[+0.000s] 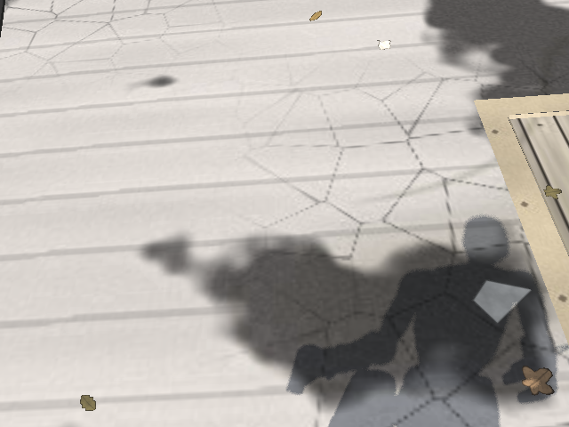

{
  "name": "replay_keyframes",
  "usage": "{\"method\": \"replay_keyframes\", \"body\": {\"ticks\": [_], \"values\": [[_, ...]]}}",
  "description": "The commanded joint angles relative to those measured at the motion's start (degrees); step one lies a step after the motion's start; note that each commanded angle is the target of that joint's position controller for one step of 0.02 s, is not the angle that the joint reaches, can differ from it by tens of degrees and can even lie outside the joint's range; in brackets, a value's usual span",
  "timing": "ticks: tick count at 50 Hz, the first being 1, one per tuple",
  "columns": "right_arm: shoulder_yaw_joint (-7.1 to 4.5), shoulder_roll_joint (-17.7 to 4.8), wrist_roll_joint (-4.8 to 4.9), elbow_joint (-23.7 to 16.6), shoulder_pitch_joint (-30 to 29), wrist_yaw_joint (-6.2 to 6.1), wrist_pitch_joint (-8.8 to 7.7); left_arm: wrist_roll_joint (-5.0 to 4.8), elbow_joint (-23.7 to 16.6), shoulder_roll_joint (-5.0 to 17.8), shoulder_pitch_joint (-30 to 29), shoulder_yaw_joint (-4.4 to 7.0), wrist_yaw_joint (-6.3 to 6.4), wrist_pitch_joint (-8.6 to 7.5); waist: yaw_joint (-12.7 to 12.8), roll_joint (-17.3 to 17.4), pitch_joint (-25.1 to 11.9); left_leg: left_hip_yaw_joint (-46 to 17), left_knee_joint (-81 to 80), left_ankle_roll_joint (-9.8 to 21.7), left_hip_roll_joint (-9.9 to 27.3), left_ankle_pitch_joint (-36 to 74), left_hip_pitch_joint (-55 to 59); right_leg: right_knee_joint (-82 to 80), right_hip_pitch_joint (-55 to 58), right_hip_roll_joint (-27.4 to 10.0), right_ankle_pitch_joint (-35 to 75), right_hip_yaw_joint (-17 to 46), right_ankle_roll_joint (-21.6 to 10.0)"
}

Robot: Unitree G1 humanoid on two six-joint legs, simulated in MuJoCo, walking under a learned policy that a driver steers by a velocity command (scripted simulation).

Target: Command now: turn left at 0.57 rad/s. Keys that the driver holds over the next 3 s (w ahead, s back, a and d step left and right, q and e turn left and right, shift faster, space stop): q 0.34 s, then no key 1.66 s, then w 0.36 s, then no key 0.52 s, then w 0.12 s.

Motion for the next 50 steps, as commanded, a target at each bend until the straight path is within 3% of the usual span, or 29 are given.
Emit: {"method": "replay_keyframes", "body": {"ticks": [1, 5, 11, 14, 15, 16, 17, 18, 19, 20, 21, 23, 26, 33, 35, 37, 38, 39, 40, 41, 42, 44, 50], "values": [[-0.67, -4.1, 0.34, -2.8, 1.3, 0.8, 0.5, 0.05, -4.5, 7.0, -0.9, 1.63, -0.14, -0.89, 0.1, -10.7, -1.9, 2.4, 4.8, -1.9, 2.5, -0.6, -4.8, -4.2, 7.4, -13.2, 28.5, 7.1, -8.5], [0.16, -3.2, 0.75, -4.8, -2.8, 1.45, 1.05, 0.03, -3.2, 9.0, 3.9, 2.71, -0.33, -0.76, 3.0, -12.2, -2.7, 3.7, -3.5, -2.7, 4.1, -2.6, -4.7, -2.4, 14.2, -15.9, 32.2, 6.4, -9.5], [1.08, -2.2, 1.6, -7.0, -4.3, 1.66, 1.08, 0.28, -3.4, 10.6, 1.7, 3.59, -1.74, -0.71, 2.7, -14.2, -3.6, 8.7, -17.0, 0.1, 5.0, -4.2, 8.0, 0.1, 8.1, -17.3, 32.0, 1.7, -8.7], [1.13, -2.1, 1.54, -7.5, -2.8, 1.43, 0.51, -0.29, -3.1, 11.4, 0.8, 4.03, -2.07, -0.35, 1.2, -13.9, -4.3, 10.2, -27.4, 2.2, 4.4, -0.3, 14.0, 4.2, 6.2, -17.8, 28.9, 0.2, -6.8], [1.16, -2.1, 0.97, -7.0, -1.0, 1.07, -0.06, -0.8, -3.0, 11.3, 0.2, 4.1, -2.04, -0.12, -0.5, -11.8, -4.7, 10.0, -35.7, 3.1, 3.9, 6.8, 19.1, 8.1, 3.2, -16.9, 23.9, -1.9, -4.3], [0.59, -4.6, 0.05, -6.5, 1.0, 0.42, -0.93, -0.65, -2.5, 10.3, 2.2, 3.94, -2.11, 0.05, -1.5, -4.9, -6.0, 2.7, -42.6, 4.4, 7.3, 12.5, 26.7, 16.3, -3.6, -14.6, 13.9, -5.1, -0.7], [-0.4, -11.3, -0.26, -7.7, 1.8, -0.22, -1.89, 0.7, -4.7, 4.6, 4.6, 2.56, -2.42, 0.7, 1.1, 11.2, -6.6, -19.6, -43.1, 8.1, 25.0, 32.6, 34.7, 31.7, -18.7, -7.7, -21.7, -9.2, 3.6], [-1.91, -15.0, 1.12, -7.2, 6.5, -0.25, -1.96, 0.41, -7.3, 5.7, -1.4, 2.2, -1.48, 1.71, -4.4, 11.2, -6.8, -24.1, -41.2, 18.0, 30.1, 46.5, 30.1, 38.0, -23.3, -1.7, -26.0, -1.9, 4.1], [-0.94, -11.2, 1.4, -6.4, 6.2, -0.41, -1.87, -0.04, -6.6, 7.1, -2.5, 2.5, -1.37, 2.23, -3.2, 4.9, -4.3, -18.7, -41.3, 18.7, 27.1, 44.9, 29.6, 41.8, -24.0, -3.8, -22.0, 0.9, 4.2], [0.3, -7.6, 1.51, -6.8, 1.7, -0.76, -1.72, -0.83, -5.5, 7.2, -2.0, 2.65, -1.72, 2.14, -1.1, 3.5, -1.3, -13.7, -42.3, 16.8, 23.1, 41.2, 26.3, 41.2, -23.0, -4.4, -16.8, 1.8, 4.0], [1.02, -5.6, 1.2, -7.3, -2.2, -1.06, -1.52, -0.95, -4.3, 7.8, -0.9, 2.84, -2.02, 1.83, 0.8, 2.9, -0.6, -10.2, -42.8, 14.3, 19.3, 38.8, 25.4, 38.9, -21.6, -4.9, -12.9, 2.0, 4.1], [1.71, -4.3, 1.45, -7.3, -3.0, -1.6, -1.79, -0.05, -2.4, 8.4, 2.1, 3.12, -2.66, 2.03, 1.5, 3.7, -3.2, -6.7, -42.5, 13.3, 16.6, 43.7, 26.0, 39.3, -18.1, -3.8, -9.0, 0.8, 4.7], [2.0, -4.4, 1.17, -6.1, -1.3, -1.58, -2.54, -0.6, -1.7, 6.8, 2.2, 2.67, -3.04, 2.67, 1.1, 2.1, -3.9, -6.3, -43.2, 13.2, 16.7, 40.8, 26.4, 35.3, -16.3, -3.3, -7.8, 0.8, 5.0], [2.73, -4.5, 0.1, -3.3, 0.3, -1.68, -2.69, -0.66, -0.8, 4.9, -0.6, 1.79, -2.18, 2.9, -0.8, 3.7, -0.9, -9.2, -43.9, 13.9, 17.0, 26.3, 21.8, 18.6, -8.8, -1.9, -10.2, 0.6, 3.4], [2.98, -4.3, 0.02, -2.6, -0.3, -1.76, -2.74, -0.99, -0.2, 4.6, 0.0, 1.59, -1.71, 2.53, -0.5, 3.4, -1.2, -10.5, -43.0, 13.8, 17.2, 26.5, 20.4, 13.9, -5.1, -1.2, -9.9, 0.4, 2.7], [3.49, -3.6, 0.62, -2.0, -2.0, -2.07, -2.74, -0.95, 1.3, 3.4, 2.5, 1.11, -1.26, 1.83, 1.8, 1.7, -1.6, -10.5, -40.7, 11.8, 16.1, 26.0, 18.3, 2.3, 1.7, -0.9, -2.8, -0.1, 1.7], [3.99, -2.5, 0.9, -1.6, -1.8, -2.25, -3.0, -0.43, 1.9, 3.5, 3.4, 0.82, -1.0, 1.08, 2.5, -0.4, -2.2, -10.4, -40.1, 9.4, 15.3, 24.0, 15.4, -4.6, 7.5, -3.0, 5.2, 2.6, 1.3], [4.79, -0.3, 0.9, -1.5, -0.4, -2.15, -3.52, 0.4, 2.1, 5.7, 4.1, 0.84, -0.64, 0.13, 1.4, -4.6, -4.0, -8.6, -37.9, 6.7, 12.9, 19.7, 12.9, -7.0, 12.4, -9.8, 10.0, 9.9, 0.3], [4.67, 0.2, 1.33, -0.5, 3.5, -1.96, -3.35, -0.25, 1.6, 9.4, -0.5, 1.26, -0.93, -0.31, -3.1, -10.0, -2.2, -3.6, -39.7, 5.4, 6.6, 10.5, 15.0, -5.7, 6.3, -14.1, 15.6, 14.1, -2.8], [4.68, -0.8, 0.57, 1.4, 2.9, -2.2, -2.86, -0.79, 1.9, 7.1, -2.2, 0.85, -1.67, -0.51, -2.0, -9.7, -2.3, -3.0, -41.4, 4.9, 6.9, 10.0, 22.0, -5.1, 0.7, -13.6, 11.7, 12.9, -3.7], [4.43, -1.7, 0.46, 2.3, 2.0, -2.23, -2.77, -0.72, 2.1, 5.3, -3.0, 0.27, -2.05, -0.75, -1.3, -9.1, -0.7, -3.8, -42.2, 4.9, 7.4, 12.8, 22.9, -5.2, -0.2, -10.4, 8.1, 10.5, -2.0], [3.95, -3.0, 0.76, 3.7, 1.2, -2.11, -2.99, -0.89, 3.8, 5.3, -0.9, 0.16, -1.72, -0.95, 0.0, -9.3, -0.2, -4.2, -41.7, 5.0, 8.5, 17.2, 22.9, -5.3, 1.3, -7.4, 7.2, 8.0, -0.2], [4.64, -0.9, 0.96, 8.9, 2.2, -2.61, -3.26, -0.97, 7.4, 4.7, 0.0, -0.1, -1.4, -1.04, 0.5, -4.5, 0.3, -4.2, -43.5, 3.9, 8.8, 16.7, 20.9, -5.3, 3.8, -7.4, 7.2, 7.8, -1.0]]}}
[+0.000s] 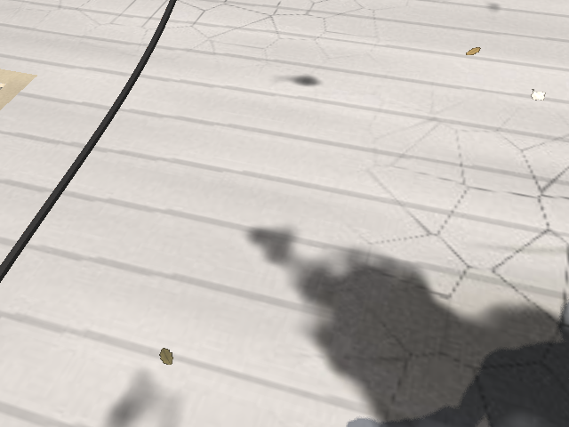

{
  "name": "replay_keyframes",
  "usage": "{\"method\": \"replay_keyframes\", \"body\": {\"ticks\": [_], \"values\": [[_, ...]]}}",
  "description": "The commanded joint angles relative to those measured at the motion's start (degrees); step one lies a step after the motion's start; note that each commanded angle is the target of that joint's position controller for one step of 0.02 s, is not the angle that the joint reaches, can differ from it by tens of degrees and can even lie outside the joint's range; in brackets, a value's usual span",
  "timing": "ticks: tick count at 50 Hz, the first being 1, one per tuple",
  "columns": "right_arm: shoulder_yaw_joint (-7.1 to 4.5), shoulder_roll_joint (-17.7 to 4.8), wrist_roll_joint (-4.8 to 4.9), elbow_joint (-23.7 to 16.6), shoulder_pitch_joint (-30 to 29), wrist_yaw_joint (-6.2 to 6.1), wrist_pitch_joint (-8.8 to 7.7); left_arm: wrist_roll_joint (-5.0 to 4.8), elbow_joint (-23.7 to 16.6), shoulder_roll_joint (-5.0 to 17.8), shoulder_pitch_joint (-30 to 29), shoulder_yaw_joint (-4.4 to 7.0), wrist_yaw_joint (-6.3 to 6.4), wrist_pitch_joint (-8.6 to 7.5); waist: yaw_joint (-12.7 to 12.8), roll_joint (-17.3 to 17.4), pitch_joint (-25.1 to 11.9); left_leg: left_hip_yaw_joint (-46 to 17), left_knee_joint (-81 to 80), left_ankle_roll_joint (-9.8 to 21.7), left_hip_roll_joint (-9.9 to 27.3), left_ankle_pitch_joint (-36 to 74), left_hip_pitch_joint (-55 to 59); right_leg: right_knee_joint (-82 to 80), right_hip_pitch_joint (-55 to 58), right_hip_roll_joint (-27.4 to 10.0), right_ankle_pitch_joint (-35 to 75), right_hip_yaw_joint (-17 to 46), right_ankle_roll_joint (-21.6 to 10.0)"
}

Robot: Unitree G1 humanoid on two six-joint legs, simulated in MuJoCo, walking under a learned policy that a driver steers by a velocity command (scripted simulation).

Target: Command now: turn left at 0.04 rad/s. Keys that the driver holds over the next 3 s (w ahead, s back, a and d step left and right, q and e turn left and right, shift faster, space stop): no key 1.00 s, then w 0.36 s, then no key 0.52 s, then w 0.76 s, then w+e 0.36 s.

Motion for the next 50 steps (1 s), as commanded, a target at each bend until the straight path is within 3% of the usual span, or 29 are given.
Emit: {"method": "replay_keyframes", "body": {"ticks": [1, 10, 21, 50], "values": [[-1.02, -5.2, 0.05, 0.3, 0.8, -0.43, -0.49, 0.04, -0.1, 7.0, 1.4, 1.41, 0.28, -0.54, 0.6, -2.0, 0.2, -5.4, -3.2, 0.5, 5.9, 6.0, -1.9, -4.8, 0.6, -7.5, 6.7, 7.5, -1.8], [-0.44, -4.6, 0.12, 6.1, 1.9, -0.9, -0.41, 0.02, 4.7, 6.1, 1.9, 0.73, 0.43, -0.75, 0.3, -1.2, 0.5, -4.9, -3.3, 0.2, 6.7, 6.5, -1.1, -5.6, 0.2, -7.0, 6.4, 7.6, -2.2], [0.36, -3.0, 0.17, 10.3, 3.2, -1.31, -0.39, -0.02, 9.0, 4.4, 4.3, -0.11, 0.7, -0.8, 0.3, -1.5, 1.1, -4.3, -2.7, 0.0, 7.1, 6.4, -1.4, -5.8, -0.3, -6.4, 6.6, 7.6, -2.2], [0.87, 0.9, 0.18, 13.8, 6.7, -1.99, -0.44, 0.02, 12.8, 0.8, 8.9, -0.23, 1.26, -0.98, 0.6, -1.1, 2.3, -3.2, -1.1, -0.6, 7.4, 5.5, -2.9, -5.3, -0.4, -5.8, 8.0, 7.7, -2.6]]}}
Over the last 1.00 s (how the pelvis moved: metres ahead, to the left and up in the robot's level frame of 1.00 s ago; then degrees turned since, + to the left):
0.00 0.01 0.00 18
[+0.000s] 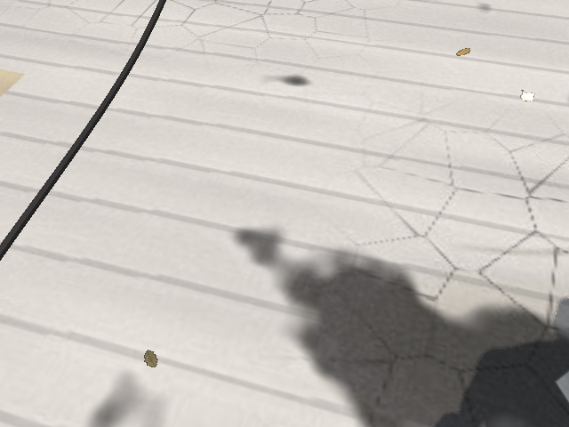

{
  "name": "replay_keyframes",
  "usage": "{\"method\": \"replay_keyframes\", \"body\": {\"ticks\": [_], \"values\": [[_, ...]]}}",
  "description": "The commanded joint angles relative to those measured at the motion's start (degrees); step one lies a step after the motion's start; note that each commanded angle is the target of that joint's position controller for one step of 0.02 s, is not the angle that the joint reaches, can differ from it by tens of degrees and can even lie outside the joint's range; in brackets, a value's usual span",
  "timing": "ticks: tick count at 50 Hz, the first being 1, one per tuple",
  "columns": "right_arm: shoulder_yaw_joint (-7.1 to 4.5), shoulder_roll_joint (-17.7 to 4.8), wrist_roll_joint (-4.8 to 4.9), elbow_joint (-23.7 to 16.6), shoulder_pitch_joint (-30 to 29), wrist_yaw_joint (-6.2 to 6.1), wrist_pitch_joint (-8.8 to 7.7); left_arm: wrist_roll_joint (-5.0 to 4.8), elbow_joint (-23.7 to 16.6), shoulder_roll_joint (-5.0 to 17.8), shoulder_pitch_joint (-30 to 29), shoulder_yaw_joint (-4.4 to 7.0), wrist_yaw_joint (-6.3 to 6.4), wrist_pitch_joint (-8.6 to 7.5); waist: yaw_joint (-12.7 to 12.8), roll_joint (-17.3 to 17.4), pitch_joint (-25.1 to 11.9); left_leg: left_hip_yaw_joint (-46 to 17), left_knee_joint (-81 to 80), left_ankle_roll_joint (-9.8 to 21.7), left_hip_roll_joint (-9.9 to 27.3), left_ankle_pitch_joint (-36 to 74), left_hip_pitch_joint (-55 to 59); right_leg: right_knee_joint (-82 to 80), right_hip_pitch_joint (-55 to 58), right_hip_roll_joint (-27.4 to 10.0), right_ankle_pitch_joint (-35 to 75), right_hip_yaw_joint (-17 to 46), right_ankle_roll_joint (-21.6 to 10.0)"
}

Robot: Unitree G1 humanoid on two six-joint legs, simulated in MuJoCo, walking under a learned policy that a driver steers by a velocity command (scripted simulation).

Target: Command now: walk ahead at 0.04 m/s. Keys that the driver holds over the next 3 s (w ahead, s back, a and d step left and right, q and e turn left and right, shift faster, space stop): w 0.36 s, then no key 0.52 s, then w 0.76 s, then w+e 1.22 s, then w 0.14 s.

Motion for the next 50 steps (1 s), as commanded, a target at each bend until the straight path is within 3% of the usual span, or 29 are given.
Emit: {"method": "replay_keyframes", "body": {"ticks": [1, 3, 5, 7, 9, 11, 15, 17, 18, 19, 20, 21, 22, 23, 24, 26, 28, 32, 36, 38, 39, 40, 41, 42, 44, 45, 47, 48, 50], "values": [[-0.43, -3.7, -0.11, 0.0, 4.4, -0.15, -0.11, 0.06, -0.4, 4.7, 4.2, 0.73, 0.14, -0.21, 0.2, -1.1, 1.6, -2.6, -2.4, 2.1, 3.9, 4.3, -2.3, -5.6, -0.4, -8.5, 2.2, 8.1, -0.2], [-0.73, -3.9, -0.67, -0.8, 4.0, -0.02, -0.02, 0.0, -0.4, 7.2, 5.0, 1.78, 0.11, 0.29, 0.8, -3.9, 2.9, 0.2, 2.2, 2.7, 0.9, -5.4, -5.6, -7.8, -1.1, -8.7, -14.0, 10.9, -1.9], [-0.95, -3.8, -1.67, -2.9, 1.5, 0.63, -0.15, 0.04, 0.2, 9.3, 9.1, 3.1, -0.06, 0.99, 2.7, -7.7, 5.8, 4.2, 11.8, 3.6, -1.9, -14.3, -14.7, -12.1, -0.7, -13.9, -32.4, 19.1, -6.5], [-1.01, -3.3, -2.34, -5.4, -1.9, 1.44, -0.98, 0.72, 0.7, 9.0, 11.9, 3.71, -0.35, 0.76, 4.1, -7.9, 10.0, 5.7, 21.6, 4.0, 0.9, -14.7, -21.2, -16.2, -2.7, -20.4, -35.4, 26.8, -10.9], [-1.43, -3.6, -2.09, -7.3, -3.6, 2.17, -2.17, 1.2, 0.3, 9.2, 11.8, 4.15, -0.57, -0.34, 3.2, -5.0, 10.2, 4.3, 27.9, 4.2, 3.2, -14.0, -26.8, -17.0, -0.4, -22.1, -28.6, 27.6, -12.3], [-1.95, -4.0, -1.6, -8.3, -3.7, 2.91, -3.33, 0.86, -0.5, 8.9, 10.2, 4.29, -0.71, -1.47, 1.8, -3.5, 7.8, 4.8, 25.8, 4.0, 3.7, -11.3, -25.9, -15.8, 1.1, -19.8, -20.6, 22.3, -10.7], [-2.66, -3.8, -0.82, -10.4, -4.5, 3.55, -3.67, 0.57, -1.4, 9.3, 9.0, 4.53, -0.77, -2.56, 0.7, -6.6, 5.8, 8.0, 15.2, 4.0, 1.7, -7.4, -15.0, -12.7, -4.1, -16.3, -13.9, 14.5, -8.8], [-2.99, -3.2, -0.49, -9.1, 0.9, 3.38, -3.7, 0.04, -2.0, 9.6, 7.4, 4.69, -1.01, -2.6, -2.3, -5.4, 5.5, 10.7, 7.3, 4.2, -0.4, -0.9, -2.5, -8.4, -11.8, -14.6, -14.5, 11.6, -7.6], [-3.55, -3.9, -0.54, -7.6, 5.5, 3.1, -3.87, 0.24, -2.3, 8.9, 7.4, 4.47, -1.14, -2.81, -3.9, -3.6, 4.5, 10.6, 5.1, 4.2, -1.5, -2.0, 5.4, -3.7, -16.3, -12.9, -14.0, 10.1, -6.7], [-4.35, -5.9, -0.96, -6.0, 11.4, 2.49, -4.46, 0.73, -2.6, 6.4, 7.4, 3.61, -1.37, -3.38, -6.3, 1.6, 2.5, 4.3, 0.9, 4.6, 2.9, -4.9, 13.1, 6.9, -20.3, -9.2, -9.1, 5.6, -4.7], [-5.67, -12.2, -1.5, -5.5, 18.6, 1.81, -4.88, 0.26, -4.9, 1.2, 7.3, 2.13, -1.92, -3.88, -7.6, 15.0, -1.2, -19.5, -10.0, 9.1, 18.7, -17.1, 18.8, 26.8, -28.1, -1.9, -13.7, -3.2, -1.0], [-5.93, -12.8, -0.91, -4.0, 19.9, 1.76, -4.03, 1.42, -5.5, 5.5, 7.2, 3.33, -1.93, -3.5, -6.0, 12.6, 1.4, -30.4, -13.1, 13.6, 24.4, -12.9, 13.8, 38.7, -32.3, -1.5, -19.9, -2.4, -0.8], [-5.09, -9.8, -0.71, -5.8, 13.8, 1.98, -4.06, 2.04, -5.2, 5.8, 6.7, 3.44, -2.18, -3.17, -2.3, 4.3, 5.5, -25.3, -11.1, 14.2, 22.9, -4.0, 8.3, 43.3, -31.7, -5.2, -15.7, 0.5, -1.0], [-4.58, -7.9, -0.56, -7.4, 9.2, 2.37, -4.59, 1.92, -4.7, 3.9, 6.2, 3.0, -2.43, -3.18, -0.7, 1.1, 6.3, -18.2, -10.2, 13.7, 20.3, 7.5, 4.3, 43.4, -29.5, -6.8, -11.3, 1.3, -0.4], [-4.14, -6.7, -0.58, -8.2, 6.8, 2.43, -5.06, 1.55, -4.3, 3.3, 6.4, 2.94, -2.45, -3.16, 0.8, 0.4, 5.2, -12.1, -10.0, 12.3, 17.6, 17.3, 2.7, 41.6, -26.5, -7.8, -8.5, 1.1, 0.3], [-3.15, -4.5, -0.74, -7.9, 6.5, 2.01, -5.74, 1.48, -3.8, 3.8, 6.7, 3.21, -2.45, -2.34, 2.0, 2.2, 2.4, -3.6, -8.2, 11.1, 14.0, 36.5, 2.6, 39.9, -22.4, -7.2, -6.1, -0.7, 1.7], [-2.36, -3.8, -0.81, -6.8, 8.5, 1.57, -5.99, 0.86, -4.0, 3.7, 5.8, 3.32, -2.28, -1.5, 2.7, 3.5, 0.7, 0.9, -5.8, 10.1, 12.3, 49.4, 4.0, 36.4, -21.1, -6.0, -3.7, -1.6, 2.5], [-1.33, -3.6, -0.82, -5.7, 9.8, 0.52, -5.25, 0.21, -5.4, 2.0, -0.8, 2.39, -1.39, -0.52, 1.5, 5.7, 0.8, 4.8, -3.5, 8.4, 10.4, 54.3, 3.8, 23.2, -17.8, -4.2, -0.3, -3.6, 2.6], [-1.04, -3.3, -0.81, -4.4, 11.7, 0.14, -4.36, -0.04, -5.1, 2.4, -2.7, 2.02, -0.61, -0.45, 0.2, 6.4, 0.6, 3.5, -0.3, 9.0, 11.4, 51.4, 4.2, 15.5, -12.5, -3.6, 1.0, -4.3, 1.3], [-1.05, -3.3, -0.51, -4.3, 10.4, 0.2, -4.09, 0.08, -4.3, 2.2, -1.1, 1.93, -0.33, -0.94, 1.7, 4.6, 1.1, 2.7, 2.6, 8.6, 11.6, 47.0, 2.9, 8.2, -7.2, -3.9, 5.1, -3.9, 0.1], [-1.21, -3.7, -0.43, -4.2, 10.3, 0.32, -4.1, 0.28, -3.6, 2.9, 1.2, 2.01, -0.15, -1.47, 2.9, 2.5, 0.4, 2.8, 5.0, 7.0, 10.6, 42.7, 1.0, 3.2, -1.5, -5.5, 14.1, -1.9, -0.3], [-1.37, -3.9, -0.46, -4.6, 12.0, 0.37, -4.31, 0.66, -2.7, 6.5, 5.0, 2.8, 0.06, -2.17, 2.7, -0.5, -2.9, 3.6, 8.8, 5.5, 8.3, 30.6, -2.6, 5.1, 6.6, -11.0, 33.0, 3.4, -1.4], [-0.92, -0.3, 0.65, -2.9, 19.4, 0.35, -3.61, 0.62, -1.8, 7.4, 6.8, 2.86, 0.1, -2.15, 0.2, -6.8, -7.7, 4.9, 12.4, 4.0, 4.7, 7.6, -6.3, 8.8, 13.4, -18.2, 51.0, 9.4, -7.8], [-1.15, -0.2, 0.88, -1.6, 19.1, -0.03, -2.29, 0.24, -2.0, 4.3, 6.4, 2.08, -0.05, -1.8, 1.5, -8.4, -8.0, 6.3, 15.0, 3.5, 1.5, -11.4, -6.4, 6.2, 10.6, -22.4, 50.8, 14.2, -11.7], [-1.65, -0.3, -0.33, -2.3, 15.0, -0.06, -1.05, 0.63, -3.0, 3.4, 0.6, 1.49, 0.14, -0.88, -0.5, -7.7, -2.1, 5.2, 10.9, 3.3, 1.0, -16.0, -4.0, 0.6, 0.7, -20.5, 33.4, 14.4, -10.1], [-1.54, 0.3, -0.86, -2.0, 15.5, 0.3, -0.81, 0.59, -3.0, 4.4, -0.3, 1.93, 0.24, -0.37, -1.8, -7.0, -0.9, 5.6, 6.0, 4.0, 0.9, -13.3, -2.6, -0.7, -1.9, -17.5, 17.7, 12.6, -7.6], [-1.76, -0.3, -1.59, -2.2, 15.3, 1.04, -0.92, -0.69, -3.5, 7.2, -0.7, 3.69, -0.24, 0.96, -1.5, -5.7, 3.7, 5.2, 3.3, 6.0, 0.6, -15.8, -3.3, -4.9, -8.5, -12.9, -19.8, 11.4, -4.3], [-1.72, -0.1, -1.71, -2.4, 15.5, 1.24, -1.28, -0.93, -4.4, 7.0, -2.0, 3.92, -0.57, 1.06, -1.9, -4.0, 7.0, 3.8, 2.3, 7.1, 1.2, -19.4, -3.9, -5.5, -11.6, -12.0, -25.9, 11.1, -4.0], [-1.98, -1.0, -1.14, -2.1, 18.1, 0.89, -2.35, -0.98, -6.2, 4.5, -5.2, 3.68, -1.25, 0.12, -3.6, 2.1, 9.7, -3.2, -4.6, 9.8, 5.6, -21.5, 1.2, 1.3, -19.0, -8.6, -21.1, 6.8, -3.1]]}}
Over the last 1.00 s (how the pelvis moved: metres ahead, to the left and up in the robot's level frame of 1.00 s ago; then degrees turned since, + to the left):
0.01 -0.03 0.00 -1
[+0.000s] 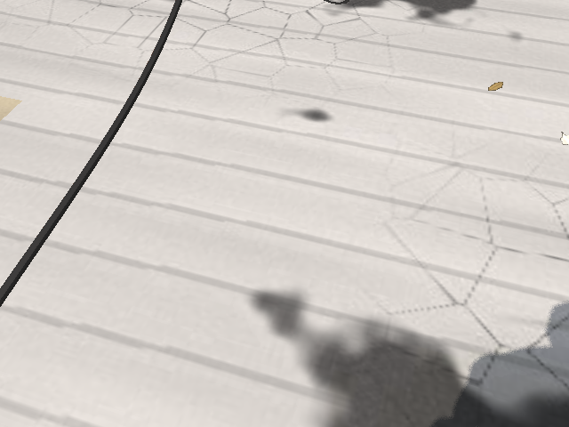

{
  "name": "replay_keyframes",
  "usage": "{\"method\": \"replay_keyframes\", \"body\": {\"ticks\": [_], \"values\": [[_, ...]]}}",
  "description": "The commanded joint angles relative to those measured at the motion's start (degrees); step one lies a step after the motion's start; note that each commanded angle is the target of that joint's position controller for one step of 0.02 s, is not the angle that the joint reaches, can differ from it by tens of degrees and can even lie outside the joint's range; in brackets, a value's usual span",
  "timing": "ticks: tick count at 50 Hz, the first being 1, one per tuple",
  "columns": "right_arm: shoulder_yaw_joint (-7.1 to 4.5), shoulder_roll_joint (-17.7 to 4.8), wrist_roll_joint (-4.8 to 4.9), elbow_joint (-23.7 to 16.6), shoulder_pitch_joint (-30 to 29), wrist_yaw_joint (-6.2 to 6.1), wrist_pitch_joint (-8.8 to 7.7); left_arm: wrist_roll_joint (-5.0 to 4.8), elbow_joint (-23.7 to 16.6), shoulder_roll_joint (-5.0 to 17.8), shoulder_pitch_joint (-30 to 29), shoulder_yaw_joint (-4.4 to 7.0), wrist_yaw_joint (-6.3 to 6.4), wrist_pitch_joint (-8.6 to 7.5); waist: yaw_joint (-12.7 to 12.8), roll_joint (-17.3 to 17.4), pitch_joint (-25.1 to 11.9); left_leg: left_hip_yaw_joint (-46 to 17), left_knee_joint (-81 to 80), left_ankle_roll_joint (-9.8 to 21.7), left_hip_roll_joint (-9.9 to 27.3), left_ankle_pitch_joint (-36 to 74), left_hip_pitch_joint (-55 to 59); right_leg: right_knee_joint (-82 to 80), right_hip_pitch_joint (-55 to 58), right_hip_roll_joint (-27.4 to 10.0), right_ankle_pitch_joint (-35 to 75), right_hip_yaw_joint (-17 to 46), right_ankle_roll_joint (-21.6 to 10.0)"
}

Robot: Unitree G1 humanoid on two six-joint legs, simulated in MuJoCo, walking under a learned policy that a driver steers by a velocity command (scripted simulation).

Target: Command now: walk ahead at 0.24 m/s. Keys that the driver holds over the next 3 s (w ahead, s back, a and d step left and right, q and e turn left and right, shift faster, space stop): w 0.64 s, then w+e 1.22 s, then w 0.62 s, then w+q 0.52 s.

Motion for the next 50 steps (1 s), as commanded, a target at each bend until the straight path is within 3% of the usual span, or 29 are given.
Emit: {"method": "replay_keyframes", "body": {"ticks": [1, 2, 3, 4, 6, 10, 12, 14, 15, 16, 17, 18, 19, 21, 22, 27, 32, 36, 39, 40, 41, 42, 43, 44, 45, 46, 47, 48, 50], "values": [[-1.38, -5.5, 0.64, 2.1, 14.1, -0.46, -1.12, -0.2, -5.3, 3.4, -6.4, 0.98, -0.86, -1.65, -4.3, 6.9, 10.3, -17.6, -17.6, 7.1, 11.4, -11.3, 2.8, 0.1, -15.7, -2.2, -12.2, 5.7, -1.8], [-2.35, -8.7, 0.71, 2.3, 13.9, -0.73, -1.5, 0.72, -6.7, 2.7, -8.5, 0.79, -1.19, -2.62, -4.1, 10.1, 12.9, -22.9, -20.8, 9.0, 17.6, -5.0, 6.1, 6.6, -21.2, -0.1, -7.3, -0.2, -0.8], [-2.66, -9.0, 0.11, 2.2, 13.6, -0.82, -1.79, 1.67, -7.6, 4.2, -10.1, 1.22, -1.38, -3.28, -4.3, 8.1, 13.9, -23.4, -20.3, 10.4, 20.4, 5.2, 8.9, 10.5, -25.4, -1.8, -9.4, -0.1, -0.8], [-2.71, -8.4, -0.32, 2.4, 14.5, -0.8, -2.12, 1.69, -8.2, 5.0, -10.7, 1.63, -1.63, -3.77, -4.3, 5.8, 12.8, -22.1, -19.3, 10.9, 21.0, 14.1, 12.6, 13.8, -28.1, -3.0, -10.5, 0.8, -0.8], [-2.7, -7.7, -0.53, 2.3, 14.0, -0.6, -2.41, 1.31, -8.6, 5.2, -10.2, 2.07, -2.24, -4.21, -3.2, 4.1, 10.6, -17.3, -17.7, 10.0, 19.2, 24.3, 16.2, 16.7, -29.4, -4.1, -9.2, 1.2, -0.6], [-2.75, -8.4, 0.0, 1.0, 9.6, -0.08, -3.0, 1.02, -11.2, 3.8, -12.4, 1.95, -3.24, -3.81, -1.2, 5.9, 9.5, -9.5, -17.2, 7.4, 14.6, 30.5, 6.8, 10.9, -17.6, -2.2, -2.4, -1.7, -0.7], [-2.88, -9.7, 0.27, 0.3, 6.5, 0.27, -3.55, 0.61, -9.8, 4.1, -6.3, 2.43, -2.97, -3.46, 2.4, 6.5, 7.1, -5.5, -11.9, 5.5, 13.1, 43.3, -0.8, 6.2, -2.5, 0.9, 0.7, -4.0, -2.0], [-2.76, -10.4, 0.74, 0.3, 6.4, 0.66, -3.94, 0.79, -4.4, 7.2, 8.9, 4.3, -2.14, -3.56, 8.8, 3.0, -0.3, -1.0, 5.8, 3.3, 9.7, 50.5, -7.4, 0.6, 17.7, 2.8, 3.1, -3.8, -3.9], [-2.2, -8.8, 0.77, -1.0, 6.1, 1.07, -4.08, 2.08, -2.7, 11.9, 18.1, 5.69, -1.52, -3.88, 12.4, -2.6, -5.3, 1.1, 22.8, 1.8, 6.6, 35.6, -17.5, -4.2, 28.6, -8.6, -7.4, 10.4, -6.6], [-1.44, -3.2, 1.76, -2.9, 9.7, 1.54, -3.95, 2.77, -2.9, 16.8, 20.5, 6.19, -1.72, -3.86, 9.8, -13.8, -11.2, 0.8, 44.4, 0.4, -3.1, -5.3, -27.6, -17.7, 31.7, -25.7, -16.2, 42.7, -13.8], [-2.5, -7.0, 0.57, -4.6, 3.9, 1.86, -3.56, 1.17, -3.8, 15.2, 12.6, 5.5, -1.78, -3.34, 6.6, -6.1, -5.3, -6.6, 48.6, 1.8, 0.5, -2.2, -31.2, -21.7, 23.3, -24.2, -22.3, 45.2, -13.2], [-2.79, -7.6, 0.45, -6.4, -0.2, 2.31, -3.52, 0.86, -5.7, 12.6, 5.5, 4.6, -1.87, -3.49, 4.2, -3.2, 1.3, -5.8, 47.3, 2.6, 3.4, 3.5, -32.7, -21.5, 15.7, -23.3, -21.1, 37.1, -11.9], [-2.78, -6.9, 0.38, -6.6, -1.3, 2.45, -3.65, 0.93, -6.1, 9.8, 2.6, 3.66, -2.18, -4.09, 2.7, -0.4, 4.2, -5.4, 44.1, 2.8, 5.2, 7.0, -31.0, -22.6, 10.3, -20.5, -13.0, 30.4, -10.2], [-2.79, -5.1, -0.46, -5.6, 2.1, 2.66, -2.63, 0.96, -5.4, 6.6, 2.1, 2.35, -1.87, -5.02, -0.8, -2.1, 3.9, -4.9, 38.7, 1.8, 6.8, 8.4, -24.9, -23.4, 4.9, -16.1, -2.8, 21.0, -7.7], [-2.91, -4.8, -0.53, -5.6, 2.7, 2.84, -2.04, 1.07, -4.8, 6.2, 3.6, 2.07, -1.65, -5.45, -1.3, -2.6, 3.6, -4.1, 37.4, 1.3, 6.6, 8.7, -23.7, -23.5, 4.2, -15.4, 1.3, 18.4, -7.7], [-3.45, -6.0, -0.29, -10.2, -9.3, 3.53, -0.79, 1.0, -3.4, 7.7, 9.6, 1.75, -1.18, -6.18, -0.2, -3.4, 6.4, -1.5, 26.5, -1.2, 7.7, 15.8, -32.4, -27.0, 7.6, -14.1, 6.2, 13.1, -8.5], [-3.08, -5.0, 0.27, -14.4, -21.1, 4.0, -1.08, 0.9, -2.8, 7.2, 14.0, 1.42, -1.11, -6.46, 2.7, -3.8, 6.8, 0.8, 12.0, -2.3, 6.1, 22.9, -33.5, -26.3, 13.0, -13.1, 15.6, 9.0, -8.0], [-3.28, -5.8, 0.43, -17.1, -26.5, 3.93, -1.66, 1.17, -2.0, 7.9, 16.5, 1.53, -0.74, -6.32, 4.1, -4.2, 6.7, 1.0, 6.3, -1.9, 4.6, 22.1, -32.9, -22.1, 18.7, -14.3, 25.4, 10.6, -8.4], [-3.78, -7.1, 0.68, -17.6, -24.4, 3.53, -2.58, 1.64, -2.7, 9.6, 14.1, 2.04, -0.46, -6.1, 2.0, -5.1, 4.9, 1.1, 2.3, -0.3, 2.6, 17.0, -26.2, -16.3, 20.4, -14.7, 35.9, 11.4, -7.1], [-4.28, -8.0, 0.66, -16.4, -19.9, 3.12, -2.97, 1.63, -3.0, 10.3, 12.9, 2.24, -0.5, -6.06, 0.0, -5.5, 2.5, 1.7, 0.7, 0.4, 0.8, 15.1, -19.4, -11.3, 19.6, -13.9, 42.8, 10.9, -6.1], [-5.03, -9.3, 0.42, -13.7, -11.2, 2.55, -3.55, 1.34, -3.3, 10.7, 11.7, 2.34, -0.74, -5.92, -3.8, -3.9, -2.2, 2.6, -3.3, 1.4, -0.6, 17.1, -8.2, -1.5, 17.4, -11.5, 44.8, 9.2, -4.9], [-6.22, -12.8, -0.93, -11.7, -1.6, 1.75, -4.27, 0.67, -4.3, 9.5, 11.2, 2.03, -0.98, -6.0, -7.3, -1.5, -8.7, -3.9, -4.0, 3.3, 6.2, 15.3, 7.0, 11.9, 7.7, -8.6, 33.4, 7.7, -3.8], [-7.84, -19.6, -2.52, -11.7, 4.9, 1.44, -4.25, -1.95, -6.4, 2.7, 16.5, 0.61, -1.29, -5.75, -6.4, 10.6, -19.0, -28.6, -6.9, 8.9, 24.7, 6.6, 25.2, 33.6, -11.7, -0.4, 2.5, 2.6, -0.8], [-7.48, -17.7, -1.3, -12.4, 1.4, 1.92, -3.32, -0.8, -6.2, 7.1, 15.9, 1.94, -0.91, -5.27, -5.0, 8.1, -19.8, -39.6, -13.2, 10.0, 27.2, 5.0, 21.0, 41.8, -16.5, 0.1, -12.1, 7.4, -1.8], [-6.28, -13.7, -0.72, -13.4, -5.0, 2.09, -3.14, -0.14, -7.1, 8.3, 11.6, 2.62, -0.93, -4.78, -2.2, 3.7, -11.0, -31.0, -14.1, 8.3, 25.0, 1.9, 12.5, 43.5, -18.6, -3.4, -7.5, 8.7, -2.2], [-5.35, -10.3, -0.34, -13.9, -8.8, 2.25, -3.49, 0.2, -7.8, 7.1, 8.6, 2.44, -1.3, -4.77, -1.4, 1.2, -5.1, -23.3, -16.3, 6.9, 22.6, 5.2, 4.6, 41.3, -18.1, -5.5, -3.6, 8.5, -2.2], [-4.88, -8.8, -0.25, -13.7, -9.9, 2.11, -3.83, 0.7, -8.0, 6.1, 7.6, 2.6, -1.67, -4.36, -0.3, 2.1, -2.3, -17.5, -17.9, 5.2, 20.2, 8.6, -0.1, 39.0, -16.7, -6.8, -1.9, 8.3, -2.1], [-4.47, -7.6, 0.06, -12.9, -9.5, 1.76, -4.12, 1.56, -8.2, 5.8, 7.8, 2.81, -2.11, -3.55, 1.0, 3.6, -0.6, -12.8, -18.8, 4.0, 18.3, 12.1, -3.6, 37.6, -15.3, -7.7, -1.3, 8.0, -1.8], [-4.25, -7.0, 0.39, -11.7, -6.8, 1.49, -5.03, 1.95, -8.7, 4.5, 7.7, 2.89, -2.86, -2.12, 2.0, 3.9, -0.2, -7.9, -19.7, 3.7, 17.5, 17.9, -5.1, 37.2, -15.0, -7.9, 0.3, 7.2, -1.3]]}}
Over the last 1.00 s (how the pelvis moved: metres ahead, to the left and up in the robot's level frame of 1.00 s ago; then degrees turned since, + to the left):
0.24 0.07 -0.01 1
